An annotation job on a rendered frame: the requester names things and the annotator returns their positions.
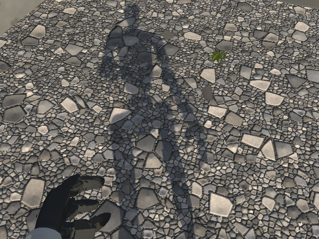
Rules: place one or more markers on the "robot left hand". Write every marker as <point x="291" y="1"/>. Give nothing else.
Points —
<point x="59" y="207"/>

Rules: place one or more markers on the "robot left forearm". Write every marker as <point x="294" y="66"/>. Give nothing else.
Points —
<point x="43" y="233"/>

